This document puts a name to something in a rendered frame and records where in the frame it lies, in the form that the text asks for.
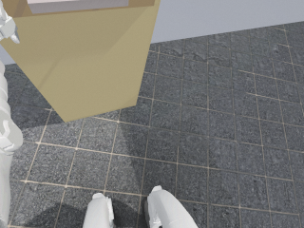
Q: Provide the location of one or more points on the cabinet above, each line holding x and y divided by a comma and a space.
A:
85, 63

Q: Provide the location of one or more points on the robot thigh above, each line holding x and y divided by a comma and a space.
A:
169, 210
99, 213

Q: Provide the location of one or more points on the handle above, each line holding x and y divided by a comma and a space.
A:
45, 6

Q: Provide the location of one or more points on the robot left upper arm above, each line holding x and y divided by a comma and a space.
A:
11, 139

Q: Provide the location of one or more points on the robot left forearm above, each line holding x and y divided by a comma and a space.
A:
4, 106

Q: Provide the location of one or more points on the left robot hand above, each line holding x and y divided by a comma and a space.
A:
7, 26

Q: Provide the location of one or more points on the right robot thigh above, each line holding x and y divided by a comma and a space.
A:
169, 210

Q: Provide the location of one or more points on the left robot thigh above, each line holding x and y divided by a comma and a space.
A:
99, 213

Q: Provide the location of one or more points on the drawer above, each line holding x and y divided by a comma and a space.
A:
20, 8

